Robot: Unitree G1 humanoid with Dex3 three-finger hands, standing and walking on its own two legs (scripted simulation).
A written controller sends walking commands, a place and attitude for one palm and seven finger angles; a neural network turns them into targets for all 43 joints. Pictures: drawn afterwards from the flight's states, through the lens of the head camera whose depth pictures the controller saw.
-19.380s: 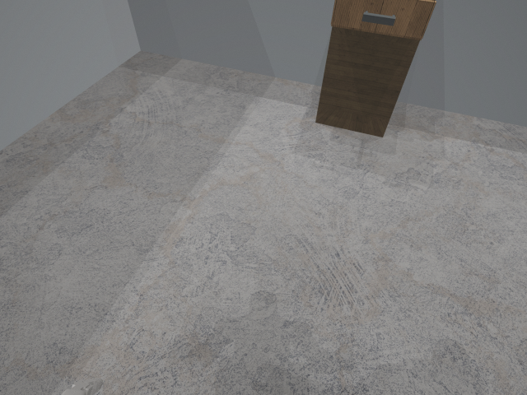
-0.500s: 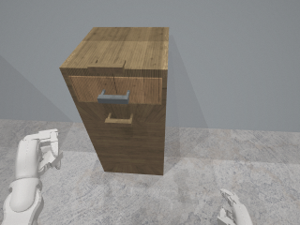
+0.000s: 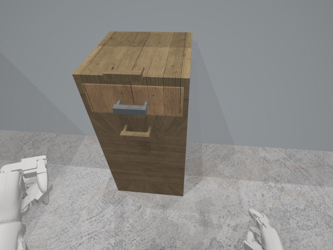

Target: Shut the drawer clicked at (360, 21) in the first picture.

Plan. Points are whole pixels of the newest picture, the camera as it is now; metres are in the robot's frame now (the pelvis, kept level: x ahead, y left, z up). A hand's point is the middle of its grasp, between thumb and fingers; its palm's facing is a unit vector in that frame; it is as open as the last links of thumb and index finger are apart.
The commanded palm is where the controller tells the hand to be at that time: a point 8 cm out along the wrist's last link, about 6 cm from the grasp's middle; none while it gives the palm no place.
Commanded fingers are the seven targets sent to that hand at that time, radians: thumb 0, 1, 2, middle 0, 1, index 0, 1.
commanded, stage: step back with the hand held close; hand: left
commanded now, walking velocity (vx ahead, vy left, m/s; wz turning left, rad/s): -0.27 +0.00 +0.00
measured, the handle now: (131, 105) +0.61 +0.22 -0.01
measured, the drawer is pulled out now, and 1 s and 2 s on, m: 0.00 0.00 0.00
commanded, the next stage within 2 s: stop stepping back and stand still in 1.44 s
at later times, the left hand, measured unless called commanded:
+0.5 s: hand (31, 192) +0.16 +0.27 +0.15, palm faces +0.34 -0.80 -0.50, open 3.2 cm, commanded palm +0.10 +0.31 +0.17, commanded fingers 0.00 0.90 0.90 -1.40 -1.60 -1.40 -1.60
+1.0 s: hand (0, 229) +0.10 +0.27 +0.15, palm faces +0.40 -0.76 -0.51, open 3.2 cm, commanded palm +0.03 +0.31 +0.17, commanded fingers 0.00 0.90 0.90 -1.40 -1.60 -1.40 -1.60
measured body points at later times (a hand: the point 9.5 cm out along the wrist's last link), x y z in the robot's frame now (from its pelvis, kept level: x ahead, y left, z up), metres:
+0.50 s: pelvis -0.03 +0.03 -0.01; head -0.01 +0.03 +0.44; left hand +0.14 +0.31 +0.18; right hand +0.14 -0.21 -0.09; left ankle -0.02 +0.12 -0.74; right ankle +0.01 -0.11 -0.74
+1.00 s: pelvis -0.09 +0.02 -0.02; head -0.07 +0.04 +0.43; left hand +0.07 +0.31 +0.18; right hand +0.08 -0.22 -0.09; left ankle -0.02 +0.12 -0.74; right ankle -0.04 -0.11 -0.74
